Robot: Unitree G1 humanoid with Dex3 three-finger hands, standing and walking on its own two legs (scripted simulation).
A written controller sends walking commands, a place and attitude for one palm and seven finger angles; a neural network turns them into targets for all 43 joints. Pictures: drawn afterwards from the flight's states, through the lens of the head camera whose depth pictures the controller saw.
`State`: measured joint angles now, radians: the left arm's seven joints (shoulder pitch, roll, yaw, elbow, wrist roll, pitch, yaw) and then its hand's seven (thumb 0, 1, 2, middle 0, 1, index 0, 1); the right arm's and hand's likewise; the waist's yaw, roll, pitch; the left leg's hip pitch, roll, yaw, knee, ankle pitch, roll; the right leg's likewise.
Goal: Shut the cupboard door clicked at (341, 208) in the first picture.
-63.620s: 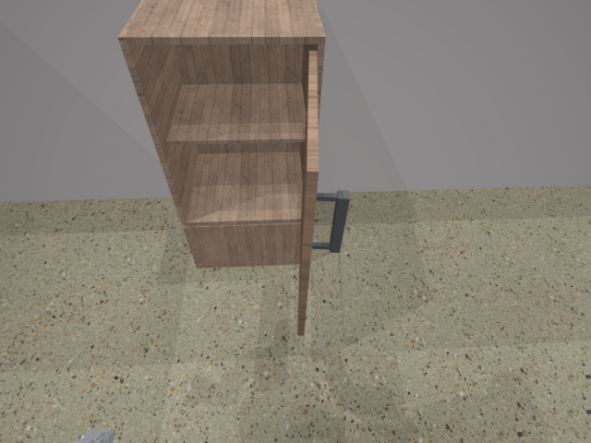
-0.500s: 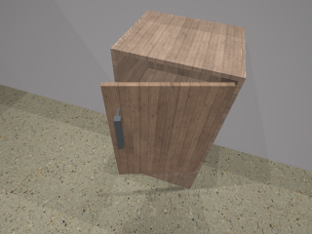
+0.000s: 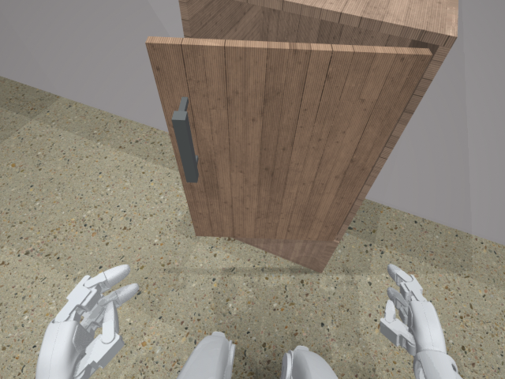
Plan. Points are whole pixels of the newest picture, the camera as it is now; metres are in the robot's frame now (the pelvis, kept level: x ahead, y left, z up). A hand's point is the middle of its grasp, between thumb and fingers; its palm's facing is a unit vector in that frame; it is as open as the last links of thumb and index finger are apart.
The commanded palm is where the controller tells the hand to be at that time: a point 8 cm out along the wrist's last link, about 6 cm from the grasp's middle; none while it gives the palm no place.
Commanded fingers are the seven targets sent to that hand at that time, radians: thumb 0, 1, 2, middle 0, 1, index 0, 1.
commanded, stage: raise the hand and make a fist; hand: left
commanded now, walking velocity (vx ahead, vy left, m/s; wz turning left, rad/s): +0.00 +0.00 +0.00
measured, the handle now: (188, 142) +0.49 +0.18 +0.07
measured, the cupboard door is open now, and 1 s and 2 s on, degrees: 21 21 21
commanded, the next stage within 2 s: bring the fist close to the handle in 1.44 s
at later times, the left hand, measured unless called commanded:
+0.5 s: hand (123, 293) +0.21 +0.20 +0.06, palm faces +0.08 -1.00 -0.03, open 3.6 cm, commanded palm +0.18 +0.26 +0.06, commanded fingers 0.00 0.90 0.90 -1.10 -1.28 -1.10 -1.28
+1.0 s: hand (107, 271) +0.24 +0.23 +0.07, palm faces +0.09 -1.00 -0.03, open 3.1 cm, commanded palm +0.21 +0.28 +0.07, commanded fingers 0.00 0.90 0.90 -1.30 -1.50 -1.30 -1.50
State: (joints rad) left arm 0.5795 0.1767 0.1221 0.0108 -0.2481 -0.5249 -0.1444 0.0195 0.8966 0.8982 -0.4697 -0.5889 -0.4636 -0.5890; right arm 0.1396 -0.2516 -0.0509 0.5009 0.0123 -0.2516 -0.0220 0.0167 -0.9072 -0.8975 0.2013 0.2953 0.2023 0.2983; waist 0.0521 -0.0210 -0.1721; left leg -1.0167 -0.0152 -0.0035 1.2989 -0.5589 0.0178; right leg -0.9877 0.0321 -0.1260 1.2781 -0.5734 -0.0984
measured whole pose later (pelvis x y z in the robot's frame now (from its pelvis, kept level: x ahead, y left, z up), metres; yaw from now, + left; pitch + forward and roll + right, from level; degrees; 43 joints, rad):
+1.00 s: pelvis +0.01 +0.04 +0.02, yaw -1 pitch +17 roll -4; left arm 0.39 0.21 0.11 -0.02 -0.23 -0.44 -0.12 0.02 0.90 0.90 -1.29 -1.48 -1.28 -1.48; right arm 0.22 -0.22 0.03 0.49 0.00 -0.14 -0.03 0.02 -0.90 -0.90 0.21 0.30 0.21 0.30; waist 0.02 0.03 -0.17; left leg -0.97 -0.03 0.00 1.22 -0.54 0.08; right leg -0.92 0.03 -0.11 1.15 -0.52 -0.04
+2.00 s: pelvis +0.01 +0.03 +0.02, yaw -1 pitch +17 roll -2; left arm 0.11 0.18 0.06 0.18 -0.18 -0.40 -0.04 0.02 0.90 0.90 -1.30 -1.50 -1.30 -1.50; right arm 0.23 -0.23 0.02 0.53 0.00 -0.09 -0.02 0.02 -0.90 -0.90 0.21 0.30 0.21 0.30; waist -0.01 0.03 -0.17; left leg -0.95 -0.02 0.01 1.19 -0.53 0.06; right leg -0.92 0.04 -0.10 1.14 -0.52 -0.06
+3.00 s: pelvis +0.01 +0.02 +0.03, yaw -2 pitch +17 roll -1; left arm -0.29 0.11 0.05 0.62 -0.09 -0.51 0.11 0.02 0.90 0.90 -1.30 -1.50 -1.30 -1.50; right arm 0.26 -0.24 -0.01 0.62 -0.02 0.00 0.02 0.01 -0.91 -0.90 0.20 0.30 0.20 0.30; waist -0.04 0.03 -0.16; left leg -0.95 -0.02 0.04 1.14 -0.49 0.05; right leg -0.93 0.04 -0.07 1.12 -0.49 -0.06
